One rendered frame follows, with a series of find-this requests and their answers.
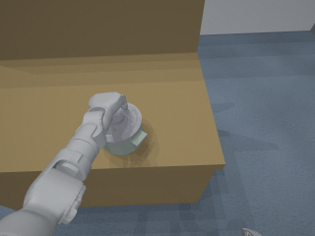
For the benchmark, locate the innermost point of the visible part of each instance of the lid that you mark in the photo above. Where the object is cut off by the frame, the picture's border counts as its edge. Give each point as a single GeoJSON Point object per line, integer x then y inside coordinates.
{"type": "Point", "coordinates": [128, 128]}

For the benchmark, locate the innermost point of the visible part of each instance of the knob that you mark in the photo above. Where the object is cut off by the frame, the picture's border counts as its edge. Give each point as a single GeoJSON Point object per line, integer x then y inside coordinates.
{"type": "Point", "coordinates": [118, 117]}

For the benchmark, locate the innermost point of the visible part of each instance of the robot left forearm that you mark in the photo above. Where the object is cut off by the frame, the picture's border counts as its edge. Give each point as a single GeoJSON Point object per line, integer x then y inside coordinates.
{"type": "Point", "coordinates": [77, 157]}

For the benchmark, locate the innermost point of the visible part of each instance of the table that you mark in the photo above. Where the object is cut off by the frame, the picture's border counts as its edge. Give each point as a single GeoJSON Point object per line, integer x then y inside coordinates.
{"type": "Point", "coordinates": [56, 54]}

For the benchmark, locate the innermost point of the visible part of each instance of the robot left upper arm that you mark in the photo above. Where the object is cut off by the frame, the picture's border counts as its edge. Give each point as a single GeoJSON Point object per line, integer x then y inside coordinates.
{"type": "Point", "coordinates": [55, 200]}

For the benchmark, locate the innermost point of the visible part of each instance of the robot left hand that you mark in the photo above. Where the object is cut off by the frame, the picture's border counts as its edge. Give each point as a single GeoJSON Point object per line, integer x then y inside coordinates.
{"type": "Point", "coordinates": [112, 100]}

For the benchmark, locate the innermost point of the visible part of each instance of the pot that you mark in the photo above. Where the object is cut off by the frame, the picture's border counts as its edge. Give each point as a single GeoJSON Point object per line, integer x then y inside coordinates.
{"type": "Point", "coordinates": [127, 146]}

